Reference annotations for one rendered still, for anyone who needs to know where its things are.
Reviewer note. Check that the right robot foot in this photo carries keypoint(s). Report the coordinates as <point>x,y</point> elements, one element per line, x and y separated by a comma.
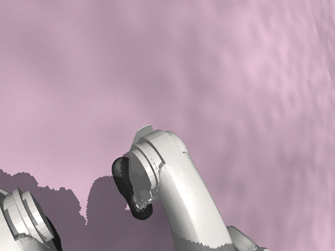
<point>120,172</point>

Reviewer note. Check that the right robot hand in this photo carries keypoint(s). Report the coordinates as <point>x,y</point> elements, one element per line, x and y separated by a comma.
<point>241,241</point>

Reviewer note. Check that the left robot foot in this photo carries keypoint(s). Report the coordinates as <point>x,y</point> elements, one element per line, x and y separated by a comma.
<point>56,240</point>

